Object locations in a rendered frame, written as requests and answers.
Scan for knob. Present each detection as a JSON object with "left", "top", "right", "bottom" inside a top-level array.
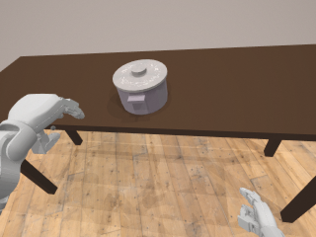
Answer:
[{"left": 130, "top": 64, "right": 147, "bottom": 76}]

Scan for lid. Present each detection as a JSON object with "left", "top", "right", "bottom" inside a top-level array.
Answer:
[{"left": 113, "top": 59, "right": 168, "bottom": 93}]

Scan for robot right hand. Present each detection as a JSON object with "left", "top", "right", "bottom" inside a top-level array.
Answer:
[{"left": 237, "top": 188, "right": 277, "bottom": 236}]

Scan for table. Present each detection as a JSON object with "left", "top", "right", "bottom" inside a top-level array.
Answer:
[{"left": 0, "top": 43, "right": 316, "bottom": 223}]

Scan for robot left hand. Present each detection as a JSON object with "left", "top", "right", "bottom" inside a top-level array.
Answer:
[{"left": 8, "top": 94, "right": 85, "bottom": 154}]

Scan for robot left forearm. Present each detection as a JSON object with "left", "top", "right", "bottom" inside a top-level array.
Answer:
[{"left": 0, "top": 119, "right": 38, "bottom": 215}]

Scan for pot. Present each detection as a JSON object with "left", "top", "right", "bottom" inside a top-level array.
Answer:
[{"left": 117, "top": 79, "right": 168, "bottom": 116}]

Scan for robot right forearm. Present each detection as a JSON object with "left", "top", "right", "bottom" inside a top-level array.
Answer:
[{"left": 259, "top": 226, "right": 285, "bottom": 237}]

